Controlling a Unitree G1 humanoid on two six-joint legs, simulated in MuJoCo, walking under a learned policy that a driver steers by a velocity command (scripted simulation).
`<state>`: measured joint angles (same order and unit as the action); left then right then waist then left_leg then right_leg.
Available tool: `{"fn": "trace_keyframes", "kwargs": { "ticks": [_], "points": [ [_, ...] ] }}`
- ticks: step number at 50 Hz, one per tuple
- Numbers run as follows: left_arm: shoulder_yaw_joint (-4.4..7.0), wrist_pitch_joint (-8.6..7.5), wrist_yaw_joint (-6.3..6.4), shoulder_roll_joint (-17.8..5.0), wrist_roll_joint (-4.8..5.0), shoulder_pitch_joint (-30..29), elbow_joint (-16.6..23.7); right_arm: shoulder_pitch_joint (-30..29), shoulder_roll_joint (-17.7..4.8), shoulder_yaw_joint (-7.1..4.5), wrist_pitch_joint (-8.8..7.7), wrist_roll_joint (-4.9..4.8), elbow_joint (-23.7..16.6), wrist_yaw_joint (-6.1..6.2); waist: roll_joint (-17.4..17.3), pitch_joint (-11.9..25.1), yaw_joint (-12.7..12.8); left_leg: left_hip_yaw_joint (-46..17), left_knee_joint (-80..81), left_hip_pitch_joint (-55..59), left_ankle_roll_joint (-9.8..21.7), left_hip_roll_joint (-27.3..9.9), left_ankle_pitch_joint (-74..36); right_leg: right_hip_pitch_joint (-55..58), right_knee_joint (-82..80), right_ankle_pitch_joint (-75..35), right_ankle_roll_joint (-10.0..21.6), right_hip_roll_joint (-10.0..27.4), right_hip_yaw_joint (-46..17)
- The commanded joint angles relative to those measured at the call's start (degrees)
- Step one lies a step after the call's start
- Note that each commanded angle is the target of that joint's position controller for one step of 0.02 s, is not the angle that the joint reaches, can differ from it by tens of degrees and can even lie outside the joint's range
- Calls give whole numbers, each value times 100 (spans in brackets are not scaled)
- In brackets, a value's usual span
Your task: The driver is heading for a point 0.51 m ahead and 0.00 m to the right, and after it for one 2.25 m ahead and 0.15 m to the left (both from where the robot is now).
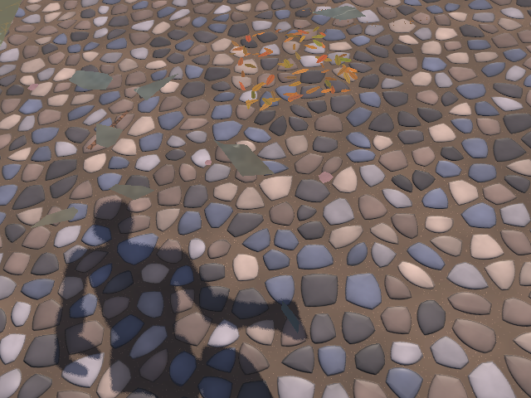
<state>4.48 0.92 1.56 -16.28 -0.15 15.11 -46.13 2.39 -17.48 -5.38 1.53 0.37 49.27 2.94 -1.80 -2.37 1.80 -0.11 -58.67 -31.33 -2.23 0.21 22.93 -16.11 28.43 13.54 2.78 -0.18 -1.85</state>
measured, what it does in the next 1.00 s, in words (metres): walks ahead: left foot, then right foot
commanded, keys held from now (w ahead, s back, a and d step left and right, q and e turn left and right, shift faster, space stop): e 0.14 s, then w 0.62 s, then w+q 0.24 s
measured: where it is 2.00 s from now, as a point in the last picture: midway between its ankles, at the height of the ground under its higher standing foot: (318, 238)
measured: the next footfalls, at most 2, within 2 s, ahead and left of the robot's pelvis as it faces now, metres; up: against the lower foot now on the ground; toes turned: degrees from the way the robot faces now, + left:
left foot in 0.32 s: +0.09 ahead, +0.14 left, +0.00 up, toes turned -11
right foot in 0.74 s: +0.33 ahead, -0.18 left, +0.00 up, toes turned -12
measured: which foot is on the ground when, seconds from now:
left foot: up 0.00-0.30, down 0.32-0.76, up 0.78-1.00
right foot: down 0.00-0.32, up 0.34-0.72, down 0.74-1.00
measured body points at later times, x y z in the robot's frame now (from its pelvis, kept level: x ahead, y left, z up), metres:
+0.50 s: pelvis +0.09 +0.02 +0.00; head +0.10 +0.04 +0.45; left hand +0.27 +0.26 -0.11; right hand +0.07 -0.26 -0.12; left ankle +0.05 +0.14 -0.74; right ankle +0.09 -0.12 -0.68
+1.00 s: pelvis +0.32 -0.10 +0.00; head +0.33 -0.11 +0.45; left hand +0.41 +0.17 -0.11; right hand +0.40 -0.39 -0.12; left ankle +0.41 +0.07 -0.66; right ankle +0.29 -0.18 -0.74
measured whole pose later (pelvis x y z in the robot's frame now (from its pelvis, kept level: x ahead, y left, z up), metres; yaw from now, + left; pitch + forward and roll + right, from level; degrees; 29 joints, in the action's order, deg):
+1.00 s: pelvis +0.32 -0.10 +0.00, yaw -6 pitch +0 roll -2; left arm 3.6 -5.8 -1.0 -14.2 -0.9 16.6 -48.6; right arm 12.0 -17.8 -4.1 -2.9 -1.9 50.5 0.1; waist -2.8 -1.6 1.6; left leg -4.6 -60.0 -37.0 1.5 -5.9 9.2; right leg -4.9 15.3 10.5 3.6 -3.0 7.3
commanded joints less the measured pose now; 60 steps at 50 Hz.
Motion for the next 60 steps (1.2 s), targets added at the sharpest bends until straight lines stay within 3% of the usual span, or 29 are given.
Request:
{"fn": "trace_keyframes", "kwargs": {
  "ticks": [1, 7, 9, 12, 14, 15, 16, 17, 18, 19, 20, 22, 23, 28, 32, 34, 35, 37, 38, 39, 40, 41, 42, 43, 46, 48, 53, 57, 60],
  "points": [
    [170, -132, 93, -856, 50, -314, 470, -148, -469, -153, -127, -23, -313, 17, 842, 633, -201, -364, -326, -511, -76, -21, -394, 947, -1048, -1837, 887, 1224, -1569],
    [274, -30, 151, -1108, 77, -193, 522, -407, -345, -66, -206, -87, -379, -64, 1026, 594, 0, -463, 1340, -97, -265, 85, -459, 1191, -886, -1644, 974, 1114, -1895],
    [257, -13, 123, -1048, 89, -223, 528, -288, -399, -53, -242, -130, -319, -147, 1044, 687, 62, -367, 1760, 301, -231, 42, -526, 979, -1083, -239, 1010, 1076, -2002],
    [192, -33, 65, -968, 75, -261, 482, -282, -451, -35, -374, -171, -325, -272, 1193, 454, 105, -168, 2365, 890, -52, 69, -367, 497, -1248, 1233, 1012, 1010, -2283],
    [124, -55, 50, -868, 70, -308, 441, 80, -404, -21, -522, -178, -163, -350, 1042, 397, -113, -8, 3235, 1641, 169, 93, -839, 228, -1084, 1594, 885, 871, -2311],
    [69, -79, 47, -744, 53, -291, 423, 341, -396, -23, -588, -156, -33, -363, 911, 392, -240, 12, 3676, 2134, 296, 60, -1028, 25, -895, 1646, 749, 689, -2250],
    [-11, -126, 37, -504, 31, -343, 446, 781, -536, -51, -642, -99, 104, -351, 601, 529, -400, -482, 3826, 2879, 481, -431, -881, -458, -261, 1694, 528, 412, -1969],
    [-118, -187, 6, -118, 34, -410, 535, 1340, -895, -98, -658, -4, 236, -312, -469, 691, -470, -1877, 4297, 3566, 918, -1447, -77, -1327, 1382, 1794, 147, -290, -968],
    [-13, -290, 20, -491, 162, -721, 852, 1620, -1376, -226, -688, 81, 384, -373, -1273, 149, -528, -3701, 4858, 3475, 1746, -2271, 911, -2643, 2225, 2298, 35, -593, -598],
    [96, -365, 16, -920, 197, -794, 792, 1368, -991, -135, -750, 2, 274, -368, -720, -296, -507, -3610, 4925, 3336, 1861, -2266, 1438, -3075, 2854, 1865, -12, -186, -882],
    [129, -406, -28, -951, 193, -693, 684, 1192, -712, -59, -771, -78, 222, -335, -676, -395, -411, -3084, 4930, 3391, 1626, -1948, 1315, -3215, 3015, 1360, -38, -49, -851],
    [116, -469, -93, -793, 105, -794, 674, 1153, -603, -3, -743, -136, 186, -296, -638, -348, -402, -2416, 5028, 3476, 1366, -1671, 564, -3316, 2948, 634, -155, 288, -475],
    [89, -501, -126, -659, 86, -956, 707, 1254, -542, 30, -735, -107, 207, -279, -573, -292, -458, -2061, 5096, 3375, 1299, -1523, 63, -3144, 2805, 294, -215, 382, -332],
    [-95, -567, -231, -123, 98, -1629, 937, 1636, -693, 31, -673, -113, 323, -243, -534, -212, -709, -875, 5163, 2861, 1228, -1098, -1635, -2171, 1227, -721, -425, 328, 264],
    [-99, -564, -331, -227, 170, -1902, 1064, 1983, -858, 14, -624, -182, 424, -274, -568, -296, -757, -773, 5096, 2764, 1224, -1346, -1945, -1475, 457, -984, -313, 203, 377],
    [-50, -565, -360, -391, 189, -1775, 1079, 1969, -911, -5, -585, -217, 446, -271, -609, -293, -551, -774, 4923, 2959, 1142, -1536, -2439, -1190, 237, -866, -120, 175, 340],
    [10, -563, -354, -513, 176, -1487, 1015, 1893, -966, -18, -564, -225, 432, -263, -620, -138, -320, -663, 4589, 2996, 1062, -1535, -3254, -719, 124, -813, 1, 79, 403],
    [253, -528, -272, -933, 157, 60, 549, 1845, -812, 45, -539, -179, 382, -245, -365, 829, 464, -145, 2708, 2417, 754, -1074, -4458, 1483, 42, -770, 337, 6, 431],
    [359, -484, -195, -1366, 45, 999, 394, 1977, -392, 189, -565, -40, 183, -249, 615, 1725, 697, 135, 666, 862, 466, -642, -2780, 3344, 32, -118, 820, 1341, -1271],
    [342, -481, -248, -1530, 31, 1189, 307, 2419, 93, 336, -682, -116, 159, -263, 2032, 2420, 438, -303, -821, -414, 335, 193, 954, 4017, -1053, 1251, 1464, 2375, -3852],
    [183, -522, -265, -971, 38, 876, 342, 1987, -602, 152, -747, -292, 146, -295, 1363, 1652, 513, -749, -1444, -976, 430, -137, 870, 3421, -1319, 1707, 1220, 2208, -3623],
    [112, -555, -261, -786, 53, 425, 391, 1590, -761, 99, -785, -365, 15, -317, 1135, 887, 382, -624, -1417, -1162, 551, -399, 317, 2648, -1408, 1298, 1004, 2036, -2718],
    [72, -584, -268, -668, 23, 45, 421, 1451, -675, 100, -781, -313, 28, -288, 747, 578, 193, -537, -1171, -918, 559, -637, -189, 1968, -1554, 696, 878, 1798, -2086],
    [38, -626, -287, -518, -12, -196, 427, 1452, -593, 74, -732, -241, 57, -279, 742, 327, 34, -559, -907, -704, 537, -781, -524, 1477, -1725, 152, 801, 1589, -1562],
    [29, -763, -289, -379, -37, -386, 281, 1635, -241, 98, -506, -242, 115, -288, 731, 153, -244, -607, -687, -329, 455, -889, -994, 856, -2124, -670, 767, 1391, -656],
    [59, -807, -253, -456, -75, -329, 174, 1392, -219, 85, -428, -232, -5, -276, 574, -36, -262, -727, -392, -679, 378, -838, -1412, 801, -2258, -1052, 782, 1383, -256],
    [79, -803, -143, -610, -76, -222, 24, 615, -167, 130, -491, -146, -319, -404, 394, -261, -95, -423, 1286, -711, 307, -653, -2860, 875, -2438, -1587, 633, 1217, 700],
    [116, -685, -78, -746, 7, 299, -208, -193, -21, 241, -513, -143, -730, -553, 213, -466, 230, -46, 2131, -933, 446, -570, -2941, 1656, -2275, -2079, 567, 1412, 1062],
    [149, -505, -48, -863, 60, 429, -272, -439, -89, 230, -518, -166, -1032, -686, 323, -378, 186, 294, 2406, -977, 634, -358, -2234, 2394, -1668, -3500, 495, 1589, 1259]
  ]
}}
Keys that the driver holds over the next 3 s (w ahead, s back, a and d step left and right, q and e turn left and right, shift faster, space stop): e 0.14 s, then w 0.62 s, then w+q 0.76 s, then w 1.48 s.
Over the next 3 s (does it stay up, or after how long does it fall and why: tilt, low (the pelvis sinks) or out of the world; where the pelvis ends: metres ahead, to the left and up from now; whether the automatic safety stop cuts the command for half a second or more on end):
stays up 1.45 0.11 0.00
